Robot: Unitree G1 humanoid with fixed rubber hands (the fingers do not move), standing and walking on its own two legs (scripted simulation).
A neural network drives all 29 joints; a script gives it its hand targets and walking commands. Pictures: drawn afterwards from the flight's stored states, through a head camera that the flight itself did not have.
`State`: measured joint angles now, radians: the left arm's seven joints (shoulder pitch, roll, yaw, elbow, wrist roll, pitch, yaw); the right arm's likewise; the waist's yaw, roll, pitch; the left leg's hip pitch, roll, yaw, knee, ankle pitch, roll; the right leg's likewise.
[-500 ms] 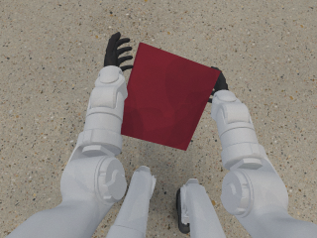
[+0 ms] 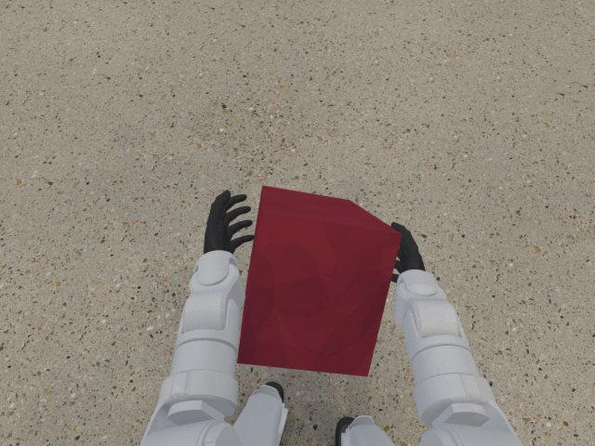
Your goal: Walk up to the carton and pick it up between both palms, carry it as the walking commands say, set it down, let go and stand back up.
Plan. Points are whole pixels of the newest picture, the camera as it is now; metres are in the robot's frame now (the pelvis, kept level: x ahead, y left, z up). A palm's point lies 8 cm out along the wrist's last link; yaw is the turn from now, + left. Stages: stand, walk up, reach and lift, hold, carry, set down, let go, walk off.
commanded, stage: reach and lift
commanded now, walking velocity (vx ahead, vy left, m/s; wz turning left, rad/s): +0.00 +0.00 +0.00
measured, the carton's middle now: (305, 263) +0.40 +0.06 -0.17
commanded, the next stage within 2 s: none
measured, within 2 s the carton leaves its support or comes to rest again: neither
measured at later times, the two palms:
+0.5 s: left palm (203, 257) +0.32 +0.17 +0.04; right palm (433, 290) +0.33 -0.10 +0.01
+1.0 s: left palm (197, 246) +0.31 +0.15 +0.10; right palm (462, 293) +0.32 -0.11 +0.06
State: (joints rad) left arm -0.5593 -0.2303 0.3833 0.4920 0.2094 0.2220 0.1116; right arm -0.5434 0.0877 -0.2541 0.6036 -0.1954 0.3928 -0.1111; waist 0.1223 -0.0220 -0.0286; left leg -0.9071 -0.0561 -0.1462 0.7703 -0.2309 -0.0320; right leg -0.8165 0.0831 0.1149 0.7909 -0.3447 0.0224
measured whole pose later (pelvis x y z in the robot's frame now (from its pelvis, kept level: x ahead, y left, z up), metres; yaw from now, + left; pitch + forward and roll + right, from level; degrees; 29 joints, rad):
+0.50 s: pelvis +0.00 +0.00 +0.03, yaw +0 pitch +7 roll +0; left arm -0.48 -0.23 0.39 0.49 0.29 0.40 0.09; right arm -0.45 0.14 -0.27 0.58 -0.27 0.49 -0.06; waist 0.10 0.00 -0.01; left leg -0.52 -0.05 -0.13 0.57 -0.17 -0.02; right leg -0.44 0.06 0.14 0.61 -0.29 0.02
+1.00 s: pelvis +0.01 -0.01 +0.04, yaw +0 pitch -3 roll +0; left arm -0.42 -0.20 0.32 0.39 0.30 0.65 0.08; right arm -0.35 0.18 -0.21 0.48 -0.27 0.69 -0.08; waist 0.09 0.01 -0.04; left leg -0.23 -0.03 -0.13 0.46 -0.17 -0.03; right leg -0.16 0.06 0.14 0.49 -0.28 -0.01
